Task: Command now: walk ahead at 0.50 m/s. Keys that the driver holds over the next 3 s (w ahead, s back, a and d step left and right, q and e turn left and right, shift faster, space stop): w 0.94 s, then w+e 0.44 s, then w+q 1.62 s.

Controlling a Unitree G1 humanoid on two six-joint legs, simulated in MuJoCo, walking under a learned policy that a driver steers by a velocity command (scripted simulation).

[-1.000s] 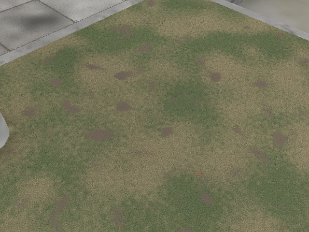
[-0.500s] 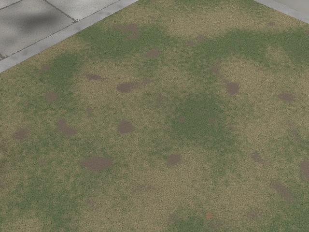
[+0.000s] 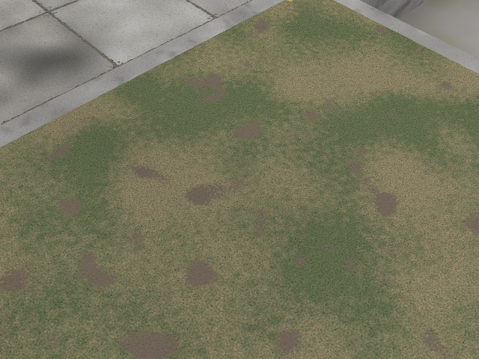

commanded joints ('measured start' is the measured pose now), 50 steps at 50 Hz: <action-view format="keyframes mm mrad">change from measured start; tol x32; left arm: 1 -8 83 27 -62 6 -3 10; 17 -401 39 5 -198 8 -4 -38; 23 169 283 93 -57 30 -3 -27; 50 194 -11 -14 -37 25 17 2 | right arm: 1 36 -85 -12 -23 -16 -15 2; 23 332 -28 11 49 -3 20 -37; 45 -236 -74 -4 -123 21 -1 6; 50 301 -315 -91 8 -8 -3 -10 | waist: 1 -3 124 -83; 18 -66 89 55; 24 116 -206 -437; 45 54 -40 48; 50 -114 234 -386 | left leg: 1 243 250 -325 -316 19 149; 16 416 252 -114 -354 189 134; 21 454 232 -66 -36 678 75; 25 -384 22 -171 858 -381 -11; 45 -275 96 -61 8 151 -10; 48 74 21 -3 -30 91 44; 50 790 387 -550 -45 -27 248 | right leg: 1 -242 -111 48 -1 115 -17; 18 -313 -41 -26 -650 389 -7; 22 359 -41 0 -638 361 -113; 24 806 -359 713 -847 116 -306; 29 217 -196 231 -981 262 -174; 39 224 -140 26 -1059 405 -148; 48 413 -181 2 -695 853 -86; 50 -179 52 -71 -27 234 22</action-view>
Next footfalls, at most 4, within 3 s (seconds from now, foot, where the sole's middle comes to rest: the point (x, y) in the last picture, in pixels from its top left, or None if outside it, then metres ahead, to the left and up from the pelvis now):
0.44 right None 0.43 -0.15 -0.77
0.98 left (210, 264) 0.75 0.09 -0.77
1.52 right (298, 196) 1.02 -0.19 -0.77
2.06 left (238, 126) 1.35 0.02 -0.77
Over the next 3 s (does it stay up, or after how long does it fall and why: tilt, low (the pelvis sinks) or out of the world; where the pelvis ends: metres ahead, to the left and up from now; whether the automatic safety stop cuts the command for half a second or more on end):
stays up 1.69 0.04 0.00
